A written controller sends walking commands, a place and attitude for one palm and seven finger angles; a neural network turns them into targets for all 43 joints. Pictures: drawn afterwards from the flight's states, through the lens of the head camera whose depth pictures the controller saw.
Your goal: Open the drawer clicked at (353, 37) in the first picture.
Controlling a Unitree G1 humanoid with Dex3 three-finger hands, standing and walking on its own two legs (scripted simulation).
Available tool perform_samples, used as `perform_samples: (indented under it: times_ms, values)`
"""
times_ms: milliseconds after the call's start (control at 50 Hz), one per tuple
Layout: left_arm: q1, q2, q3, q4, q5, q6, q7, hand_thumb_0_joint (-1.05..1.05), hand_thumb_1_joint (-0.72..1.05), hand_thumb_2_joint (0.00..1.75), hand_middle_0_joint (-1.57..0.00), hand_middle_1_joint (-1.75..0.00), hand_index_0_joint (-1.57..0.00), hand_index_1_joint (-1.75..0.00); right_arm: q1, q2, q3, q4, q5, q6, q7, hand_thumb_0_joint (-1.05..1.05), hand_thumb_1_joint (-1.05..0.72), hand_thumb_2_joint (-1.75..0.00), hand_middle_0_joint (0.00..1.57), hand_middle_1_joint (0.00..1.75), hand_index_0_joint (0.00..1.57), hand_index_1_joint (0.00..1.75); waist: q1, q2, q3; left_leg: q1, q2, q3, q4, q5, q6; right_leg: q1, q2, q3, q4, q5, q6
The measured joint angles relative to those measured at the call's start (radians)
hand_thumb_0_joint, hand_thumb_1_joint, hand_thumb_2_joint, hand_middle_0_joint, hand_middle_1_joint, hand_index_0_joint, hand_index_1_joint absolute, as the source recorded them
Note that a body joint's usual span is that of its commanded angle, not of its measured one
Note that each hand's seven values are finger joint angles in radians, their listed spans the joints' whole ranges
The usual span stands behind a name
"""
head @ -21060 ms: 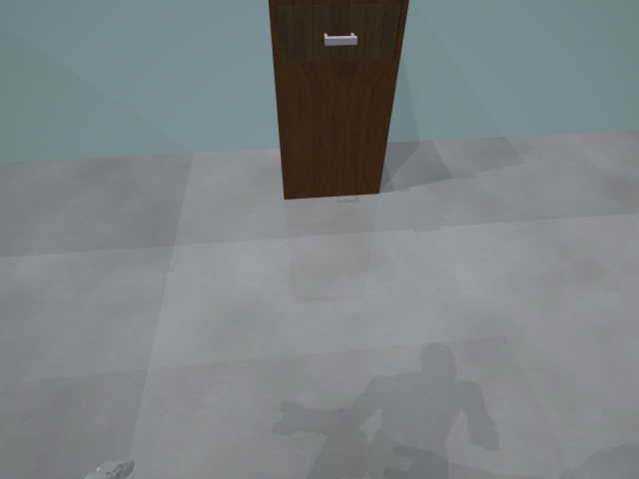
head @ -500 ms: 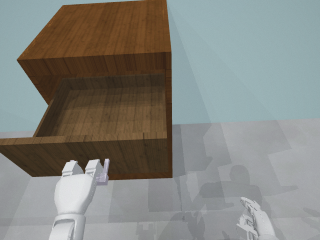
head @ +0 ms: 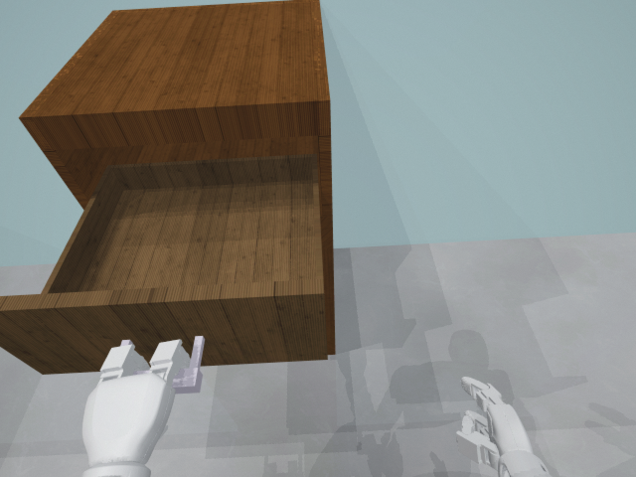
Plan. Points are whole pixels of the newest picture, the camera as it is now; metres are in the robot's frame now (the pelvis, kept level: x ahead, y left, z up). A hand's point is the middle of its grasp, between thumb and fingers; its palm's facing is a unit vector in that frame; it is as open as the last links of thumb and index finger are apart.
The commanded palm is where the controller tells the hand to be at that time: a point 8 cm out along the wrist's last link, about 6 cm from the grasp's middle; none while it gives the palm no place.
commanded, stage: pull the drawer open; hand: left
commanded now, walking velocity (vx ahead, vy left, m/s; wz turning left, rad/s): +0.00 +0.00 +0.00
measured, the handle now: (157, 364) +0.24 +0.23 +0.02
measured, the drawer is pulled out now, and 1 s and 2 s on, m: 0.30 0.30 0.29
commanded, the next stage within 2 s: open the thumb to release the handle in 0.10 s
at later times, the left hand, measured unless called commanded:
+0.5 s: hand (157, 410) +0.20 +0.22 +0.00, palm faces +0.07 -0.08 -0.99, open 7.9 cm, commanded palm +0.16 +0.23 +0.05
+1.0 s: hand (160, 404) +0.20 +0.22 +0.00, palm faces +0.04 -0.07 -1.00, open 13.8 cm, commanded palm +0.18 +0.22 +0.05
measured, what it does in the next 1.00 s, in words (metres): stands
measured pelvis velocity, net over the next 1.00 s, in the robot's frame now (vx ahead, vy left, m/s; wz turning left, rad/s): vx -0.02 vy -0.01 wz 0.04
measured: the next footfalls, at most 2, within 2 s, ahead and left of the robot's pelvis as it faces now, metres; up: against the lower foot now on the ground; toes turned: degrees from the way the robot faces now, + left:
none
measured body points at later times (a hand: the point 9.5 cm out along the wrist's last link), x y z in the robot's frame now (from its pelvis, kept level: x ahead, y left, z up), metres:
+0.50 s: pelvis -0.01 +0.00 +0.00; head +0.02 -0.03 +0.45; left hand +0.19 +0.22 +0.05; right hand +0.21 -0.21 -0.11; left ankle -0.03 +0.13 -0.70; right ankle +0.00 -0.10 -0.70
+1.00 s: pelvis -0.02 -0.01 +0.00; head +0.01 -0.03 +0.45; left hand +0.20 +0.22 +0.05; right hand +0.20 -0.22 -0.10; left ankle -0.03 +0.13 -0.70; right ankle +0.00 -0.10 -0.70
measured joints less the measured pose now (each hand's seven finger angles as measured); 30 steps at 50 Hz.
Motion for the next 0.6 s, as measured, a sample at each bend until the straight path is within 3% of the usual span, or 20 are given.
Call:
perform_samples:
  times_ms: [220,280,340,460,600]
  values:
    - [0.076,0.012,0.007,-0.065,-0.001,-0.009,0.035,0.04,0.72,0.75,-0.29,-1.34,-0.38,-1.28,0.018,-0.02,-0.016,-0.007,-0.01,0.009,0.021,0.01,-0.91,-0.9,0.2,0.3,0.2,0.3,-0.015,0.004,-0.012,-0.043,0.002,0.013,0.04,-0.026,0.006,-0.046,0.003,0.013,0.037,-0.019,0.007]
    - [0.02,0.018,-0.005,-0.022,0.026,-0.022,0.071,0.03,0.72,0.77,-0.32,-1.34,-0.38,-1.29,0.018,-0.025,-0.027,0.01,-0.017,0.006,0.001,0.01,-0.91,-0.9,0.2,0.3,0.2,0.3,-0.002,0.01,-0.005,-0.067,-0.005,0.0,0.061,-0.029,0.007,-0.063,-0.004,0.001,0.053,-0.025,0.008]
    - [-0.018,0.008,-0.016,0.0,0.026,-0.013,0.089,0.02,0.68,0.78,-0.35,-1.34,-0.39,-1.3,0.01,-0.022,-0.03,0.029,-0.012,0.009,-0.009,0.01,-0.91,-0.9,0.2,0.3,0.2,0.3,0.008,0.013,-0.002,-0.077,-0.007,-0.004,0.067,-0.027,0.008,-0.07,-0.007,-0.003,0.057,-0.024,0.008]
    - [-0.067,-0.021,-0.046,0.04,0.006,0.052,0.067,0.01,0.47,0.71,-0.38,-1.31,-0.38,-1.3,0.001,-0.003,-0.016,0.043,0.006,0.017,-0.029,0.01,-0.91,-0.9,0.2,0.3,0.2,0.3,0.011,0.023,-0.003,-0.044,-0.012,-0.008,0.036,-0.008,0.007,-0.037,-0.011,-0.007,0.031,-0.01,0.008]
    - [-0.113,-0.013,-0.053,0.078,0.002,0.069,0.014,0.01,0.06,0.54,-0.37,-1.27,-0.36,-1.26,-0.009,0.006,0.006,0.035,0.015,0.016,-0.047,0.01,-0.91,-0.9,0.2,0.3,0.2,0.3,0.015,0.013,0.011,0.005,-0.011,-0.015,-0.011,0.021,0.001,0.012,-0.011,-0.013,-0.011,0.014,0.002]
